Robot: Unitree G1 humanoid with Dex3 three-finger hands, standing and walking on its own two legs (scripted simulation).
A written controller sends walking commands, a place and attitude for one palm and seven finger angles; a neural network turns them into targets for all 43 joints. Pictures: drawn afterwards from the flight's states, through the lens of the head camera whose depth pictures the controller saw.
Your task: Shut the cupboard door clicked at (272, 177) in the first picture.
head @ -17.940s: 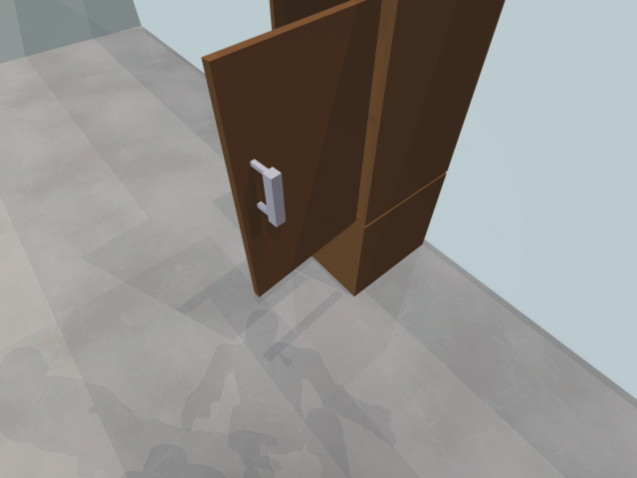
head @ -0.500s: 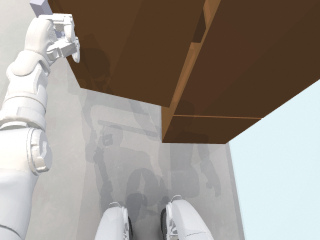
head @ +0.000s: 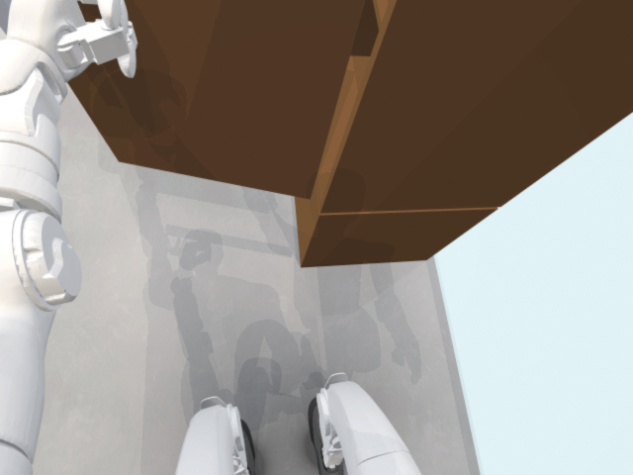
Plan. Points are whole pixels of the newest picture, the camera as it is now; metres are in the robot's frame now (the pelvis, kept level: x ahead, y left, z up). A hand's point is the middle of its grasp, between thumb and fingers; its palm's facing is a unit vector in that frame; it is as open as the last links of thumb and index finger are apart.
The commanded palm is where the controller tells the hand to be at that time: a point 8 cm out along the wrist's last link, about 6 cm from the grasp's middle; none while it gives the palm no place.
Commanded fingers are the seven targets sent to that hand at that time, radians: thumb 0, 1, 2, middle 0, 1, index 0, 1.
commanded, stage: push the door shut along its arc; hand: left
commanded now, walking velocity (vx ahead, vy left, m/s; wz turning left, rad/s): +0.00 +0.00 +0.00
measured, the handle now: (31, 12) +0.62 +0.21 +0.10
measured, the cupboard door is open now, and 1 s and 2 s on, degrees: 76 67 67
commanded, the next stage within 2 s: pull the fist back off the door in 0.20 s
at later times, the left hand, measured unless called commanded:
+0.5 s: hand (144, 12) +0.61 +0.10 +0.10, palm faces +0.08 -1.00 +0.00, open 3.0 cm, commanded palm +0.59 +0.11 +0.10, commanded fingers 0.00 0.90 0.90 -1.30 -1.50 -1.30 -1.50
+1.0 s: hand (141, 65) +0.55 +0.10 +0.10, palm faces +0.04 -1.00 +0.00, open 3.1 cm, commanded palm +0.51 +0.14 +0.10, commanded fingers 0.00 0.90 0.90 -1.30 -1.50 -1.30 -1.50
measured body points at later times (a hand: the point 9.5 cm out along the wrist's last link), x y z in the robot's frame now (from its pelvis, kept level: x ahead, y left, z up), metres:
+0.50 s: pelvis -0.01 +0.00 -0.02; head +0.18 +0.03 +0.39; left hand +0.60 +0.15 +0.11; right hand -0.06 -0.25 -0.11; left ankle +0.01 +0.09 -0.64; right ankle +0.03 -0.12 -0.64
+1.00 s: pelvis +0.02 -0.01 +0.03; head +0.16 +0.01 +0.45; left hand +0.54 +0.16 +0.10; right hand -0.02 -0.27 -0.08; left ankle +0.01 +0.09 -0.64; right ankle +0.03 -0.12 -0.64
